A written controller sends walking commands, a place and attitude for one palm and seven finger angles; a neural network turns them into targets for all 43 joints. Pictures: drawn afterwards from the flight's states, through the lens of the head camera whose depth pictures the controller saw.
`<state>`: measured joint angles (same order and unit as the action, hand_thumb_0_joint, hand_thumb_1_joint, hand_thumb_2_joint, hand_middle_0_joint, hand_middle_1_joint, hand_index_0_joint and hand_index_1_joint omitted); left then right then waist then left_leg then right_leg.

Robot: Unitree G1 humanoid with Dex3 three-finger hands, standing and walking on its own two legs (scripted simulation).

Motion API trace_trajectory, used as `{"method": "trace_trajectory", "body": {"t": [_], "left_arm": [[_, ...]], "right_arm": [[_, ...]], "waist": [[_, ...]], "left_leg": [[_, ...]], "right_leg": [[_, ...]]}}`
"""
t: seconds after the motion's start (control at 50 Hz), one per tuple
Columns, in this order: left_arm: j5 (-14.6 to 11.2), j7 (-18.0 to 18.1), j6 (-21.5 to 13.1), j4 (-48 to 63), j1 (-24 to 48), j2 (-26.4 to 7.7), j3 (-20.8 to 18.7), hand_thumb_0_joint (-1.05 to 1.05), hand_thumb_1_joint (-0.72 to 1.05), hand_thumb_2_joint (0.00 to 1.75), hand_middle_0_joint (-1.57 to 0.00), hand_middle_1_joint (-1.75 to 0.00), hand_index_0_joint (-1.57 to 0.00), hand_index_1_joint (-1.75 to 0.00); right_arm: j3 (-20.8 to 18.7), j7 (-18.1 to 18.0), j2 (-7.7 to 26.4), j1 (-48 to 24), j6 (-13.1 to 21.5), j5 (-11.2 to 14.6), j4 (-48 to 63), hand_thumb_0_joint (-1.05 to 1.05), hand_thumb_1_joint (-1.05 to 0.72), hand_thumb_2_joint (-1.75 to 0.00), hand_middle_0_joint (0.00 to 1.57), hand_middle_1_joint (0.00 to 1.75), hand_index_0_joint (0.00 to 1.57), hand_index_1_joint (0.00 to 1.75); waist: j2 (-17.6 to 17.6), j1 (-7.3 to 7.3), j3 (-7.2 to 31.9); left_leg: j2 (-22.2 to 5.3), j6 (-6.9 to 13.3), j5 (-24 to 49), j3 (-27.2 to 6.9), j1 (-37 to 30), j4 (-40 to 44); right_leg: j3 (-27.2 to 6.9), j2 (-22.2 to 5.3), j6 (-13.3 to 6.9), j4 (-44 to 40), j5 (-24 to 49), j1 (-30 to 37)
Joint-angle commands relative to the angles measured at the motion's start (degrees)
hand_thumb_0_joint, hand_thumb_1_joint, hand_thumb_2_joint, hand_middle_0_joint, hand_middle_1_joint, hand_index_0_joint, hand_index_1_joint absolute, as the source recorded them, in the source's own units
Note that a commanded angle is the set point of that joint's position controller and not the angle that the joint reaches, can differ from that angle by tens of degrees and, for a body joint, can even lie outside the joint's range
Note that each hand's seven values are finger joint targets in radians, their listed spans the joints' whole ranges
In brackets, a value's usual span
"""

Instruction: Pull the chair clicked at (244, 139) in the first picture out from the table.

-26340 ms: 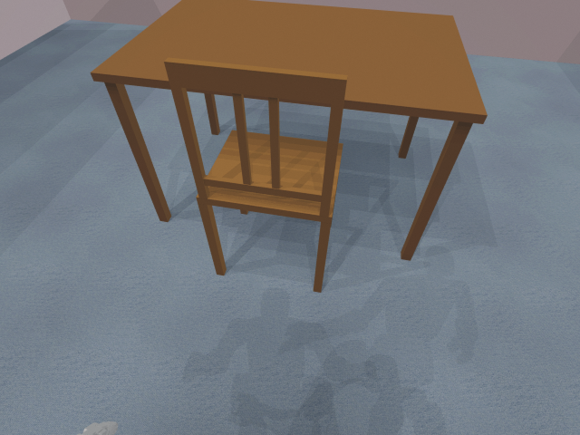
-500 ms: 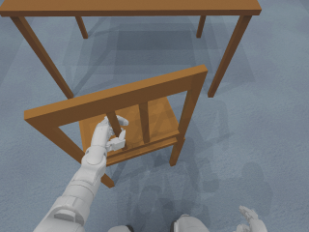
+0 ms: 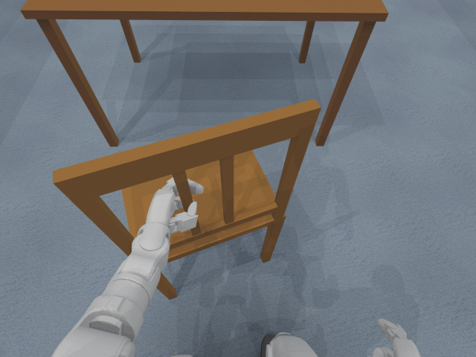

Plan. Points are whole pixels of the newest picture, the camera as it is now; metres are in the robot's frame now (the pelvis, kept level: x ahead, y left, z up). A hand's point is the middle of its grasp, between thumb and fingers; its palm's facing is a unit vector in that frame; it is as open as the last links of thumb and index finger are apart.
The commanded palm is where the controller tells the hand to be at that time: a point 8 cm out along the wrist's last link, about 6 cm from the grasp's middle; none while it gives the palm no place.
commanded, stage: stop walking, hand still on the chair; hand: left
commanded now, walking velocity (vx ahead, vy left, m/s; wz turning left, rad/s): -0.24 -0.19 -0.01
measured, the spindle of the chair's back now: (188, 206) +0.40 +0.11 -0.08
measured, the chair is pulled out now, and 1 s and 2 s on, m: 0.48 0.56 0.56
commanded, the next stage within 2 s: open the thumb and straighten the fingers in 0.94 s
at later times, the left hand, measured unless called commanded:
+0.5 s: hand (188, 253) +0.29 +0.09 -0.04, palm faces -0.11 -0.97 -0.21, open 5.4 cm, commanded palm +0.27 +0.14 -0.03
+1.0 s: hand (185, 253) +0.29 +0.10 -0.04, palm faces -0.19 -0.96 -0.20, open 5.4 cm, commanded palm +0.28 +0.15 -0.03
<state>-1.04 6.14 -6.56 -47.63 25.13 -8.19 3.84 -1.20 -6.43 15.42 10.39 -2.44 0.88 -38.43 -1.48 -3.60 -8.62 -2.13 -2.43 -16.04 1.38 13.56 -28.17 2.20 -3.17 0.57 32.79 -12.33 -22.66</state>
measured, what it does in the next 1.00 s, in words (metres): steps on the spot: right foot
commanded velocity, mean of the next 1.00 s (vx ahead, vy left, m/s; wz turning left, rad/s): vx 0.04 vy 0.01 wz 0.00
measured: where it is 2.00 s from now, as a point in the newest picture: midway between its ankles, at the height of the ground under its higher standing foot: outside the picture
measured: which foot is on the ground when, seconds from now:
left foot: down 0.00-1.00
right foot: up 0.00-0.10, down 0.12-1.00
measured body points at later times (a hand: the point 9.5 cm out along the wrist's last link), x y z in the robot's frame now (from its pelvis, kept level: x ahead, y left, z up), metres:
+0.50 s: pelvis -0.02 +0.00 +0.01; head -0.02 -0.02 +0.45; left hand +0.29 +0.14 -0.02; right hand +0.06 -0.27 -0.12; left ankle -0.01 +0.15 -0.73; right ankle -0.01 -0.12 -0.73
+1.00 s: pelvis -0.01 +0.02 +0.01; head +0.00 +0.00 +0.46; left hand +0.29 +0.15 -0.03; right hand +0.11 -0.21 -0.12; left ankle -0.01 +0.15 -0.73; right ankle -0.01 -0.12 -0.73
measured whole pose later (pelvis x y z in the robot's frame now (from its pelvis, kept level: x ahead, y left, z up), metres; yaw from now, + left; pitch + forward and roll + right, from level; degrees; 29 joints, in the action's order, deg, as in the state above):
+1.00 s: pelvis -0.01 +0.02 +0.01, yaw -2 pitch +0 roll +0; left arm 0.0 4.2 -7.8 -46.6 13.1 -5.5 8.9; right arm 2.7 -6.3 10.5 12.2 -1.1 0.5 -41.2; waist 1.6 -1.3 -1.5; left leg -1.6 -0.9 -14.2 2.8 10.6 -25.2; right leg 0.8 -3.5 2.3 26.3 -13.7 -12.3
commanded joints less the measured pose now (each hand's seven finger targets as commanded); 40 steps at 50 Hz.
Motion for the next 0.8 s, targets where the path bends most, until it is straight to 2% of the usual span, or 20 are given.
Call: {"method": "trace_trajectory", "body": {"t": [0.0,0.02,0.04,0.06,0.08,0.12,0.14,0.16,0.2,0.22,0.24,0.26,0.34,0.42,0.44,0.52,0.62,0.66,0.74,0.78], "left_arm": [[0.7,-1.5,-4.9,13.3,15.0,-1.5,0.4,0.00,0.90,0.90,-0.50,-1.45,-0.50,-1.45],[0.5,-1.5,-4.9,11.8,14.4,-1.9,0.0,0.00,0.90,0.90,-0.50,-1.45,-0.50,-1.45],[-0.1,-1.5,-5.5,21.5,19.2,-5.2,-1.3,0.00,0.90,0.90,-0.50,-1.45,-0.50,-1.45],[0.0,-1.5,-5.4,20.9,17.0,-5.0,-1.6,0.00,0.90,0.90,-0.50,-1.45,-0.50,-1.45],[0.2,-1.6,-5.1,18.6,14.8,-4.8,-1.6,0.00,0.90,0.90,-0.50,-1.45,-0.50,-1.45],[0.1,-1.8,-4.3,16.3,11.3,-5.5,-1.3,0.00,0.90,0.90,-0.50,-1.45,-0.50,-1.45],[-0.2,-1.7,-3.2,12.9,9.0,-6.1,-1.7,0.00,0.90,0.90,-0.50,-1.45,-0.50,-1.45],[-0.7,-1.1,-2.4,11.3,8.8,-9.2,-5.0,0.00,0.90,0.90,-0.50,-1.45,-0.50,-1.45],[-0.9,-1.2,-2.5,10.6,9.3,-8.0,-4.1,0.00,0.90,0.90,-0.50,-1.45,-0.50,-1.45],[-1.0,-1.1,-2.5,10.3,9.7,-7.7,-3.9,0.00,0.90,0.90,-0.50,-1.45,-0.50,-1.45],[-1.3,-1.1,-2.2,9.2,9.1,-7.5,-3.4,0.00,0.90,0.90,-0.50,-1.45,-0.50,-1.45],[-0.9,-1.0,-2.2,8.2,8.8,-7.1,-3.5,0.00,0.90,0.90,-0.50,-1.45,-0.50,-1.45],[-0.7,-1.0,-2.6,5.1,8.6,-6.6,-2.8,0.00,0.90,0.90,-0.50,-1.45,-0.50,-1.45],[-0.6,-1.3,-3.2,2.7,7.3,-4.1,-1.3,0.00,0.90,0.90,-0.50,-1.45,-0.50,-1.45],[-0.7,-1.4,-3.3,2.7,7.0,-4.4,-1.1,0.00,0.90,0.90,-0.50,-1.45,-0.50,-1.45],[-0.4,-1.5,-3.8,3.0,5.8,-1.7,0.5,0.00,0.90,0.90,-0.50,-1.45,-0.50,-1.45],[-0.2,-1.9,-4.1,4.8,4.1,-0.6,1.9,0.00,0.90,0.90,-0.50,-1.45,-0.50,-1.45],[0.1,-1.8,-4.2,6.4,3.5,-1.6,1.5,0.00,0.90,0.90,-0.50,-1.45,-0.50,-1.45],[0.3,-1.8,-4.3,8.1,2.2,-1.6,2.0,0.00,0.90,0.90,-0.50,-1.45,-0.50,-1.45],[0.5,-1.8,-4.2,9.4,2.4,-0.8,2.5,0.00,0.90,0.90,-0.50,-1.45,-0.50,-1.45]], "right_arm": [[-1.5,1.9,5.3,0.7,2.3,-1.3,5.4,0.00,-0.90,-0.90,0.20,0.30,0.20,0.30],[-1.8,2.2,5.6,1.6,2.4,-0.9,5.1,0.00,-0.90,-0.90,0.20,0.30,0.20,0.30],[-1.6,2.3,5.5,2.6,2.6,-0.1,6.1,0.00,-0.90,-0.90,0.20,0.30,0.20,0.30],[-1.6,2.0,5.8,2.2,2.8,0.2,6.4,0.00,-0.90,-0.90,0.20,0.30,0.20,0.30],[-1.6,1.8,6.0,2.8,2.8,0.6,6.6,0.00,-0.90,-0.90,0.20,0.30,0.20,0.30],[-0.8,1.1,4.3,2.2,3.3,1.1,7.1,0.00,-0.90,-0.90,0.20,0.30,0.20,0.30],[-0.9,0.7,4.7,2.7,3.3,1.4,6.2,0.00,-0.90,-0.90,0.20,0.30,0.20,0.30],[-1.2,0.3,5.0,2.1,3.0,1.6,5.7,0.00,-0.90,-0.90,0.20,0.30,0.20,0.30],[-0.2,-0.1,3.8,0.3,3.1,1.3,5.6,0.00,-0.90,-0.90,0.20,0.30,0.20,0.30],[0.2,-0.3,3.7,0.1,3.2,1.1,5.2,0.00,-0.90,-0.90,0.20,0.30,0.20,0.30],[0.2,-0.4,4.2,0.0,3.3,1.0,4.1,0.00,-0.90,-0.90,0.20,0.30,0.20,0.30],[0.5,-0.5,3.9,0.2,3.3,0.6,4.0,0.00,-0.90,-0.90,0.20,0.30,0.20,0.30],[0.3,-0.6,4.0,0.4,2.8,0.5,2.7,0.00,-0.90,-0.90,0.20,0.30,0.20,0.30],[0.4,-0.8,3.4,-0.1,2.6,0.3,2.9,0.00,-0.90,-0.90,0.20,0.30,0.20,0.30],[0.3,-0.9,3.6,0.0,2.7,0.4,2.3,0.00,-0.90,-0.90,0.20,0.30,0.20,0.30],[0.4,-1.0,3.5,-0.5,2.8,0.1,3.1,0.00,-0.90,-0.90,0.20,0.30,0.20,0.30],[0.4,-1.0,3.8,-0.4,3.2,0.0,3.6,0.00,-0.90,-0.90,0.20,0.30,0.20,0.30],[0.2,-0.9,4.3,0.0,3.5,-0.1,3.4,0.00,-0.90,-0.90,0.20,0.30,0.20,0.30],[0.3,-0.8,4.2,0.0,3.9,-0.2,3.6,0.00,-0.90,-0.90,0.20,0.30,0.20,0.30],[0.4,-0.6,3.9,-0.1,3.8,-0.4,4.0,0.00,-0.90,-0.90,0.20,0.30,0.20,0.30]], "waist": [[21.4,2.00,21.0],[18.7,2.15,20.8],[13.7,2.19,22.8],[12.4,2.31,24.0],[9.5,2.39,24.8],[1.0,1.21,25.7],[-3.1,0.84,25.4],[-8.5,1.30,26.5],[-8.3,1.81,24.9],[-6.9,1.88,24.0],[-2.9,1.70,22.0],[-1.8,2.01,21.6],[-3.1,2.05,16.8],[-5.2,2.38,16.0],[-2.6,2.16,14.9],[-0.6,2.63,16.3],[0.3,2.91,17.7],[2.5,3.02,18.5],[2.7,2.95,19.4],[1.1,3.01,20.3]], "left_leg": [[-18.1,9.2,51.4,-10.4,-11.4,3.2],[-18.2,8.8,51.8,-10.3,-12.4,0.9],[-17.5,8.1,50.5,-10.3,-14.8,-1.4],[-15.5,6.9,45.6,-8.9,-16.0,-3.5],[-12.7,5.4,38.4,-7.1,-13.9,-4.8],[-7.0,2.1,19.0,-2.0,-5.4,-4.9],[-4.8,1.4,10.6,-1.6,-2.6,-4.7],[-3.5,1.1,4.8,-1.9,-2.0,-5.1],[-2.2,2.1,-2.1,-1.9,-1.5,-3.3],[-2.3,2.5,-0.8,-1.9,-2.3,-1.3],[-2.9,2.8,2.5,-2.1,-4.3,1.5],[-3.2,3.2,5.0,-2.3,-4.9,2.5],[-2.7,3.4,4.2,-2.1,-3.7,2.9],[-2.5,3.4,6.3,-2.4,-3.9,3.0],[-2.9,3.5,7.3,-2.6,-4.6,4.0],[-4.2,3.7,14.0,-3.5,-6.2,4.9],[-5.1,3.7,18.2,-4.2,-7.7,5.7],[-5.3,3.6,20.4,-4.4,-8.0,6.2],[-5.4,3.6,22.9,-4.2,-9.2,5.8],[-5.4,3.4,23.3,-4.1,-9.8,5.5]], "right_leg": [[-1.2,0.5,-1.3,7.2,-11.9,4.3],[-1.8,0.2,-1.6,3.4,-9.4,5.4],[-1.6,0.4,-1.5,-1.7,-4.6,8.2],[-1.4,0.3,-1.3,-8.2,0.7,11.1],[-1.0,-0.2,-1.3,-12.8,9.4,15.6],[-4.7,-6.4,-3.1,-10.7,26.1,22.4],[-5.3,-8.3,-4.3,-9.6,25.9,22.5],[-7.1,-8.7,-5.1,-9.3,24.7,22.5],[-7.0,-8.9,-3.8,-11.3,15.0,19.9],[-6.9,-8.3,-3.0,-12.1,8.7,18.5],[-6.3,-7.4,-2.4,-12.7,3.3,16.0],[-5.7,-6.0,-1.6,-12.2,-0.2,15.3],[-6.7,-6.8,-1.4,-15.7,-4.9,13.1],[-6.9,-6.9,-1.8,-15.9,-2.4,12.9],[-5.9,-6.6,-1.8,-15.7,-1.8,12.0],[-3.9,-4.6,-1.8,-11.8,4.4,12.2],[-2.8,-3.1,-1.3,-9.6,8.4,12.1],[-1.9,-2.4,-1.1,-8.2,9.1,12.3],[-1.7,-2.4,-1.0,-8.0,11.4,12.5],[-1.7,-2.2,-1.1,-7.8,12.2,12.8]]}}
